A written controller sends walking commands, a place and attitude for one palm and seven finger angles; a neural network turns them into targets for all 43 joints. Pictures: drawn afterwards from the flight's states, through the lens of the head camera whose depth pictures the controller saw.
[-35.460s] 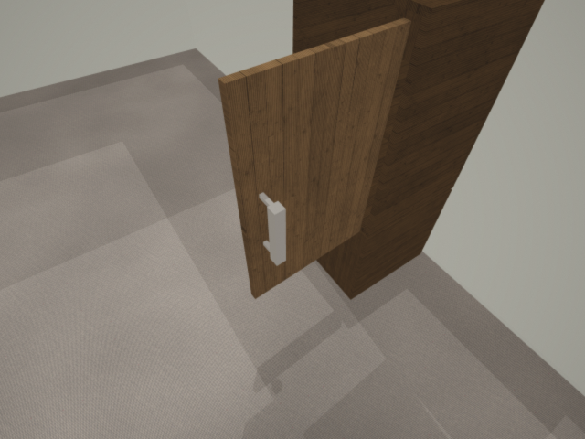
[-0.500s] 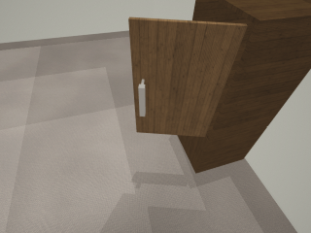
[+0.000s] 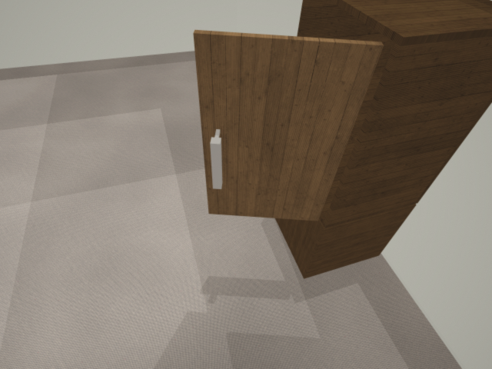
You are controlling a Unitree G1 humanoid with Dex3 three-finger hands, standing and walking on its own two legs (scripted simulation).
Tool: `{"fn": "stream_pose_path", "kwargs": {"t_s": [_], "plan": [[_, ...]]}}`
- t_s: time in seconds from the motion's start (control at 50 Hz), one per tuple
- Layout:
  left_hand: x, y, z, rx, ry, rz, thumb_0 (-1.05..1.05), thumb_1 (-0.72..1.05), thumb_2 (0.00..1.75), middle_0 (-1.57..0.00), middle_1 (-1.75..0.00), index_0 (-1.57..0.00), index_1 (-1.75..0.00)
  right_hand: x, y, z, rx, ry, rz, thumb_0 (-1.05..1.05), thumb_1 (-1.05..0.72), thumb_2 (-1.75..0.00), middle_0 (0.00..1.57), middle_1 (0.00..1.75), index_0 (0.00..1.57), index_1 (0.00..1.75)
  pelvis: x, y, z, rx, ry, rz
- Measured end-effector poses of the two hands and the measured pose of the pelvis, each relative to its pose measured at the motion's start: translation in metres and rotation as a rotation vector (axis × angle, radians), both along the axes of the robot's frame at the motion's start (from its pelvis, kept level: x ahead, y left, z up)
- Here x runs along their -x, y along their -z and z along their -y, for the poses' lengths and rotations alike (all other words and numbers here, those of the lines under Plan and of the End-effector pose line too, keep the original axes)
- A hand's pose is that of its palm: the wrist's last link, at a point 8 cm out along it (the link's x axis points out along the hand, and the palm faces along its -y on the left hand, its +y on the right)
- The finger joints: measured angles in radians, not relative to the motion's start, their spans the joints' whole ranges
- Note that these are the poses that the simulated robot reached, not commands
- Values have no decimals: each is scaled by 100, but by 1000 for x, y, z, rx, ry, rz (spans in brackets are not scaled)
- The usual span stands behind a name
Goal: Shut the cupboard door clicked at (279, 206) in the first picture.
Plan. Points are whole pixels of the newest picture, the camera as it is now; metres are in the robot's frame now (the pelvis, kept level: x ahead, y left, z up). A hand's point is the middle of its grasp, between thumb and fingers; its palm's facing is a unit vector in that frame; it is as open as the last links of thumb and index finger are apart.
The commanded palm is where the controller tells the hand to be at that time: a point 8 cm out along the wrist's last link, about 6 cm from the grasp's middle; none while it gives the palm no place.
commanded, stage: shuffle to correct the standing spot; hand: left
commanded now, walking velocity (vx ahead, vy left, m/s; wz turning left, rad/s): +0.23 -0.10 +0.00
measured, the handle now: (217, 159) +0.63 +0.12 -0.07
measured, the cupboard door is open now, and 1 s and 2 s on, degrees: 69 69 69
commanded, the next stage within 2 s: come to a stop and stand still in 0.56 s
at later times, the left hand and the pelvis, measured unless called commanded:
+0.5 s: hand out of the picture +0.12 +0.16 -0.18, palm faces +0.04 -0.99 -0.15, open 7.3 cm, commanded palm none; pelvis +0.12 -0.01 +0.00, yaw +2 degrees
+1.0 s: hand (194, 308) +0.28 +0.13 -0.19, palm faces +0.13 -0.98 -0.17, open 7.2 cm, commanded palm none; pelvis +0.22 -0.06 -0.01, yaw +4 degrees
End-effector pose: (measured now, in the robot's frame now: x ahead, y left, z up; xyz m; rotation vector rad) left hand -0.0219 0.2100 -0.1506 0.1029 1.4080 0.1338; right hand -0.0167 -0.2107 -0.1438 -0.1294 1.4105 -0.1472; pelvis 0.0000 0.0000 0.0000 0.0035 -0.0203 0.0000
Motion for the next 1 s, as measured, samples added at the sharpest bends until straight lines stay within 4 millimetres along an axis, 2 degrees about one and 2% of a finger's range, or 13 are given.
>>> {"fn": "stream_pose_path", "kwargs": {"t_s": [0.12,0.2,0.3,0.36,0.42,0.52,0.62,0.66,0.7,0.8,0.88,0.92,1.0], "plan": [[-3,5,-1,3,-17,-34,0,91,89,-20,-30,-20,-30,-5,3,3,3,17,-25,1,-90,-90,20,30,20,30,-19,5,3,-2,1,-19],[-5,8,1,3,-44,-64,0,91,89,-20,-30,-20,-30,-17,6,7,8,15,-47,1,-90,-90,20,30,20,30,-38,10,5,7,-6,-31],[-9,17,1,21,-80,-122,0,91,89,-20,-30,-20,-30,-56,6,6,34,-7,-37,1,-90,-90,20,30,20,30,-69,17,0,11,-26,-41],[-24,17,1,33,-52,-169,0,91,89,-20,-30,-20,-30,-81,4,3,51,-1,17,1,-90,-90,20,30,20,30,-86,17,-3,0,-9,-39],[-63,13,-2,24,-23,-141,1,91,89,-20,-30,-20,-30,-88,-1,0,48,9,16,0,-90,-90,20,30,20,30,-100,11,0,9,-14,-35],[-158,2,-6,-15,-4,23,2,93,89,-20,-30,-20,-30,-83,-8,1,11,10,-99,0,-90,-90,20,30,20,30,-124,2,14,17,-30,-39],[-246,-4,0,-65,34,179,2,94,89,-20,-30,-20,-30,-96,4,25,-19,24,-191,1,-90,-90,20,30,20,30,-158,12,36,18,-31,-27],[-269,4,4,-94,40,232,1,93,89,-20,-30,-20,-30,-111,18,43,-19,31,-199,1,-90,-90,20,30,20,30,-174,26,49,-6,-40,-22],[-280,7,11,-99,24,239,1,93,89,-20,-30,-20,-30,-134,24,61,6,25,-181,1,-90,-90,20,30,20,30,-183,29,54,16,-45,-7],[-288,8,36,-56,15,191,0,92,89,-20,-30,-20,-30,-215,10,89,80,-16,-23,1,-90,-90,20,30,20,30,-200,18,59,36,-59,-9],[-294,16,42,-20,-20,195,0,93,89,-20,-30,-20,-30,-267,0,89,110,-52,101,1,-91,-90,19,30,19,30,-211,18,57,39,-67,-13],[-295,18,39,-13,-48,191,0,94,89,-21,-30,-20,-30,-285,-3,83,109,-73,129,0,-91,-90,19,30,19,30,-216,18,56,23,-67,-7],[-289,10,34,-30,-72,154,0,94,89,-21,-30,-20,-30,-315,-8,70,80,-118,165,0,-91,-90,19,30,19,30,-223,10,57,9,-67,-16]]}}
